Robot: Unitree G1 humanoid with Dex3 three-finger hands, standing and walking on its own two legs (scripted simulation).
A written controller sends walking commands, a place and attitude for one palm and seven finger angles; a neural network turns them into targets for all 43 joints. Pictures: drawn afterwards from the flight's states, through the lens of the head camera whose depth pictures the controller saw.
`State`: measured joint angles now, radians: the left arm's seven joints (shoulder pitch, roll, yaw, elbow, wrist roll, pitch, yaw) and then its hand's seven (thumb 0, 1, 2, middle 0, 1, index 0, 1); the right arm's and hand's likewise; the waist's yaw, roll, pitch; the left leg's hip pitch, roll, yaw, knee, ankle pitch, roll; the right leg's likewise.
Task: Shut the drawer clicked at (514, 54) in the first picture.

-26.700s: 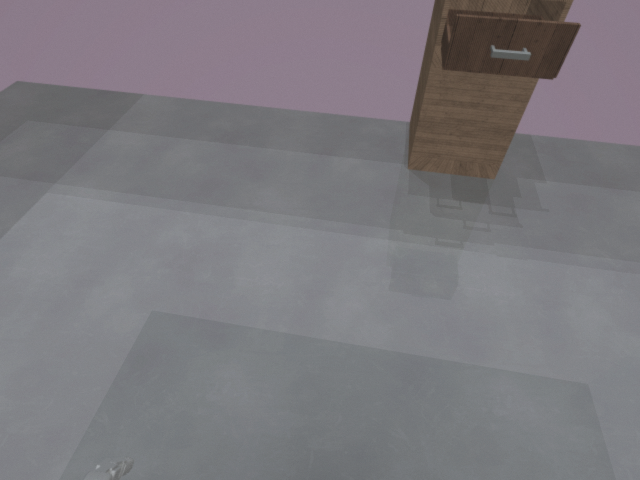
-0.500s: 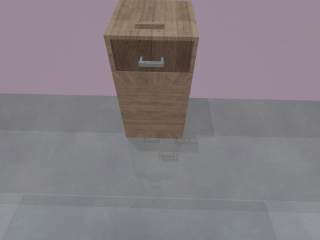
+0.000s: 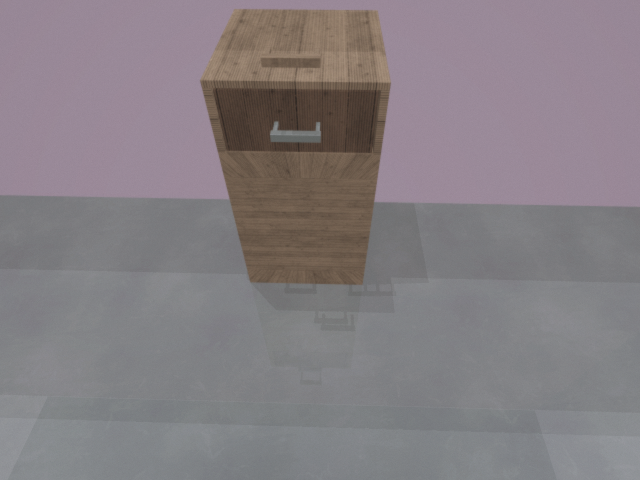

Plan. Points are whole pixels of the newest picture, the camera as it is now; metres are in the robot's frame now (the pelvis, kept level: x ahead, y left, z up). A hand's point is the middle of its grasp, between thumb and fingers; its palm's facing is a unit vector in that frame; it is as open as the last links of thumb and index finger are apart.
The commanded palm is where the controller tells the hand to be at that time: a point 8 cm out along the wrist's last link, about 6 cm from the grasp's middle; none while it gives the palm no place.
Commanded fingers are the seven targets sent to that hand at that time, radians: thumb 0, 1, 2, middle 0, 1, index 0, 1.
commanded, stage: look to check the result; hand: left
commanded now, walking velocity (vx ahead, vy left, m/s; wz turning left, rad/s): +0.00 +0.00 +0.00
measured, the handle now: (296, 131) +0.88 +0.11 -0.07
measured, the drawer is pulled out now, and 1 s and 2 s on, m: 0.00 0.00 0.00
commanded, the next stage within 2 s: none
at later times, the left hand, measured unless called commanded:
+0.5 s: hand out of the picture +0.05 +0.21 -0.16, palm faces -0.01 -0.96 -0.30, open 7.4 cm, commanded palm none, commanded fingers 0.00 0.90 0.90 -0.20 -0.30 -0.20 -0.30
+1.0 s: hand out of the picture +0.05 +0.21 -0.17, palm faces -0.02 -0.96 -0.29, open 7.4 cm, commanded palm none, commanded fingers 0.00 0.90 0.90 -0.20 -0.30 -0.20 -0.30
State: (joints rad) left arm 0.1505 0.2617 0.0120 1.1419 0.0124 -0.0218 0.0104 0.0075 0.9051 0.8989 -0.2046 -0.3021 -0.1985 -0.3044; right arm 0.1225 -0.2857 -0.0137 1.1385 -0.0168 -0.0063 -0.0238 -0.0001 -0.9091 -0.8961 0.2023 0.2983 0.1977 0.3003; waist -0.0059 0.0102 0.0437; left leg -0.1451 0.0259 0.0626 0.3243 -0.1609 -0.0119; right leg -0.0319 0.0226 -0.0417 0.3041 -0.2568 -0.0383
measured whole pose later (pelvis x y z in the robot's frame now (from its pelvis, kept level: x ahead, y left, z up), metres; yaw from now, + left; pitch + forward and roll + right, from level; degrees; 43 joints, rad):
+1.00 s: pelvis +0.00 -0.01 +0.00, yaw -1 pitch -1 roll +0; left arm 0.16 0.26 0.01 1.15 0.01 -0.02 0.01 0.01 0.91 0.90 -0.20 -0.30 -0.20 -0.30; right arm 0.15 -0.28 -0.01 1.14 -0.02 0.00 -0.03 0.00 -0.91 -0.90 0.20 0.30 0.20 0.30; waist -0.01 0.01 0.05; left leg -0.13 0.04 0.07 0.32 -0.16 -0.02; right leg -0.02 0.04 -0.04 0.29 -0.25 -0.05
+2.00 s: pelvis +0.00 +0.00 +0.00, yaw +0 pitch -1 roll +1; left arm 0.13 0.30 0.01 1.14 0.01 -0.02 0.00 0.01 0.90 0.90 -0.21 -0.30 -0.20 -0.30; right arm 0.12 -0.32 -0.01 1.14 -0.01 -0.01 -0.02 0.00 -0.91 -0.90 0.20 0.30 0.20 0.30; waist -0.01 0.01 0.05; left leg -0.13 0.03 0.07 0.29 -0.14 -0.01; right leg -0.02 0.03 -0.03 0.27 -0.24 -0.04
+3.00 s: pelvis +0.00 +0.00 +0.00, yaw -1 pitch -1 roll +1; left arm 0.12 0.31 0.00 1.14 0.01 -0.02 0.00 0.01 0.90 0.90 -0.21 -0.30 -0.20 -0.30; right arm 0.12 -0.32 -0.01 1.14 -0.01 -0.01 -0.02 0.00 -0.91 -0.90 0.20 0.30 0.20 0.30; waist -0.01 0.01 0.05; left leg -0.12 0.03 0.07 0.28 -0.14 -0.02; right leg -0.01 0.03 -0.03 0.26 -0.23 -0.04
